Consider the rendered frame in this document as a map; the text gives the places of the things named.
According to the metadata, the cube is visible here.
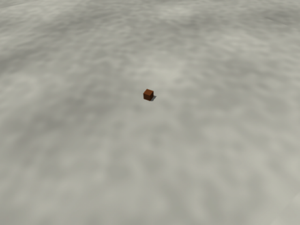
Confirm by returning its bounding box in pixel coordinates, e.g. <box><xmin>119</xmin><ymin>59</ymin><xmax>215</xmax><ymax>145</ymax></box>
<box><xmin>143</xmin><ymin>89</ymin><xmax>154</xmax><ymax>101</ymax></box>

